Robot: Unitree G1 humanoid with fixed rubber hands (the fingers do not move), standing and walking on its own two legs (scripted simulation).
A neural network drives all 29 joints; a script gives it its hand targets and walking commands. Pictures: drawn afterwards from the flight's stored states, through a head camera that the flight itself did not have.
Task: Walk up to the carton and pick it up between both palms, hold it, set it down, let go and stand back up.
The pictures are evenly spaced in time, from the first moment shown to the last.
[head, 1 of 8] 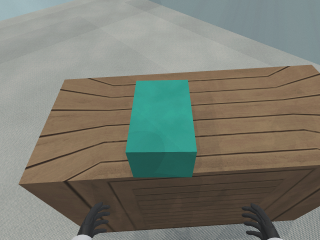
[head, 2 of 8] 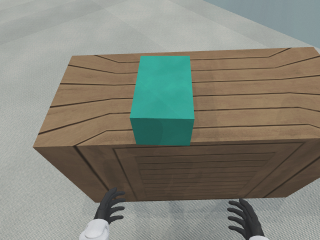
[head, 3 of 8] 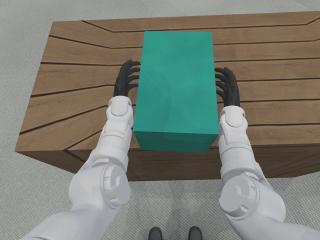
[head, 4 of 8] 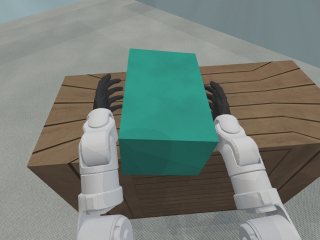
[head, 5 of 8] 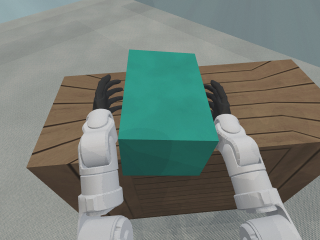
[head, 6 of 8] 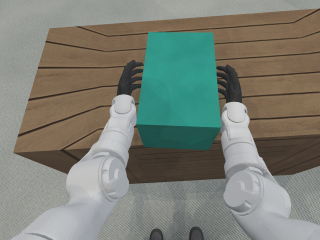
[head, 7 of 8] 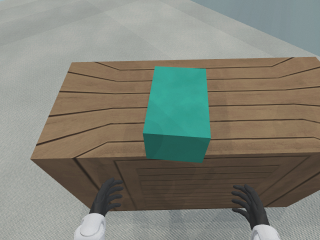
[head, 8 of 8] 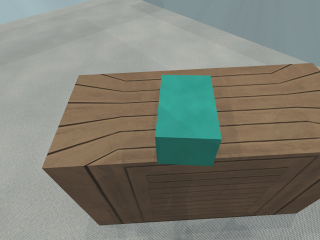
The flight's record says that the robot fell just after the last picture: no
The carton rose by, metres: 0.17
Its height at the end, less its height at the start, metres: +0.00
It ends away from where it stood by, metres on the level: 0.03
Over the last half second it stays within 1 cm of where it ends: yes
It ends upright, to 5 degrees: yes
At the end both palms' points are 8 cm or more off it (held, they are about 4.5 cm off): yes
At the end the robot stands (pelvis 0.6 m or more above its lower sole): yes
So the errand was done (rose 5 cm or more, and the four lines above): yes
